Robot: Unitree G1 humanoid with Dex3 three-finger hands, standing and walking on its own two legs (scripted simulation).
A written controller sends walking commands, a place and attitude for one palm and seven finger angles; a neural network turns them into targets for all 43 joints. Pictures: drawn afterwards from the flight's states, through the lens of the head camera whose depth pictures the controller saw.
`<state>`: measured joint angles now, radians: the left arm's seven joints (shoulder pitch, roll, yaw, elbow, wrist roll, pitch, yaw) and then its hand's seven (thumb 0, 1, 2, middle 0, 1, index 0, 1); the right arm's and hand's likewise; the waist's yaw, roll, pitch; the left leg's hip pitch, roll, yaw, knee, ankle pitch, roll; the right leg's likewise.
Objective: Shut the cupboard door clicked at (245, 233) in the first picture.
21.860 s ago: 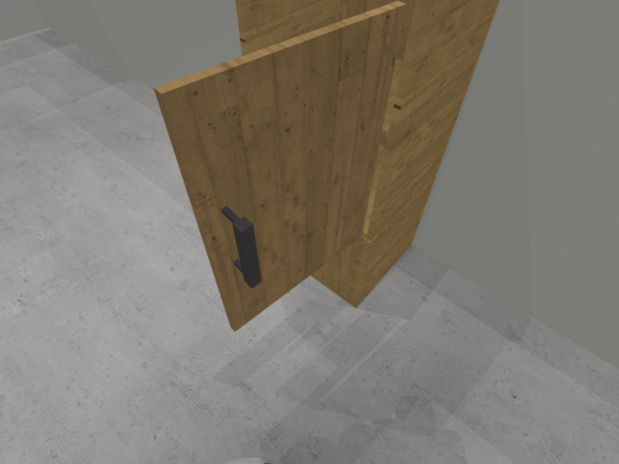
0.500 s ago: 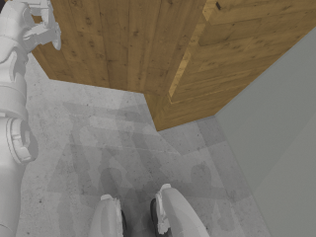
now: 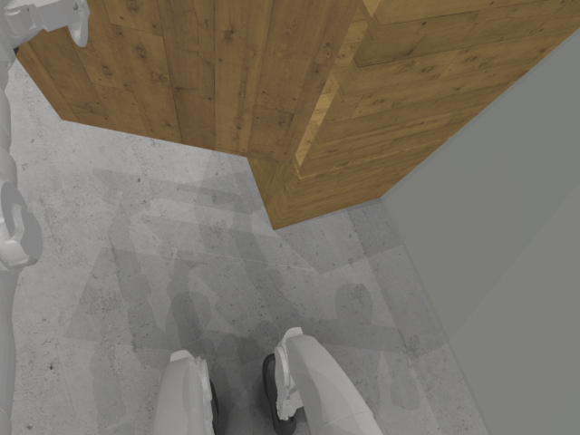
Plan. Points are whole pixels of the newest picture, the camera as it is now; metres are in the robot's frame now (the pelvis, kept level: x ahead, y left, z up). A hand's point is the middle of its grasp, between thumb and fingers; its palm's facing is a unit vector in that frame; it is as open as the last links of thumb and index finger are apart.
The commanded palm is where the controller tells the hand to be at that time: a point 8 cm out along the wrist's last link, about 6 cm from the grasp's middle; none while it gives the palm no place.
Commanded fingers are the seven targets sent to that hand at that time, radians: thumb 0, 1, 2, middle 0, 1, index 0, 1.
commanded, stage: pull the fist back off the door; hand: left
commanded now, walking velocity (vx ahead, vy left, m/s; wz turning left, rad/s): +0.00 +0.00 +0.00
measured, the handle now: out of the picture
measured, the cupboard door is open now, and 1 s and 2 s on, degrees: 62 58 58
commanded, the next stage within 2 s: draw the hand back to the body in 0.96 s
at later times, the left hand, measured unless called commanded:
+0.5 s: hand (105, 2) +0.60 +0.12 +0.10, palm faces +0.11 -0.99 -0.02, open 3.1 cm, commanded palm +0.56 +0.16 +0.09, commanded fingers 0.00 0.90 0.90 -1.30 -1.50 -1.30 -1.50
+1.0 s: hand (104, 66) +0.53 +0.12 +0.09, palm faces +0.09 -1.00 -0.03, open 3.1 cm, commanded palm +0.50 +0.17 +0.09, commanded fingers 0.00 0.90 0.90 -1.30 -1.50 -1.30 -1.50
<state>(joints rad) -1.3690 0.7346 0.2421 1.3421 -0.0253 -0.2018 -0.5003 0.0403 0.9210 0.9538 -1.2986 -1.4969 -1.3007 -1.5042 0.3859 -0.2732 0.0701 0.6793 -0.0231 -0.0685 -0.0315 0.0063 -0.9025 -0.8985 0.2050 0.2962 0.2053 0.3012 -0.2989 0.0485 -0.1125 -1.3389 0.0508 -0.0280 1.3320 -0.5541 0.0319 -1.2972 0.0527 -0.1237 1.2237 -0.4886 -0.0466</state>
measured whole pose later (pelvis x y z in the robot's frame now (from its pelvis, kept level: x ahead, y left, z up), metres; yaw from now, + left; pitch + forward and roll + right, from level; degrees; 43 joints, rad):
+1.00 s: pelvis +0.02 -0.01 +0.04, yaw +2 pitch +25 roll -2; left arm -0.91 0.30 0.27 1.16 -0.02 -0.49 0.05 0.02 0.90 0.90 -1.30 -1.50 -1.30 -1.50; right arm 0.33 -0.26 0.00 0.63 -0.05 0.04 0.06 0.01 -0.91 -0.90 0.20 0.30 0.20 0.30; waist -0.18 0.03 -0.14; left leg -1.07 0.02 0.01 1.15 -0.52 0.02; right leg -1.06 0.03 -0.08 1.11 -0.49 -0.05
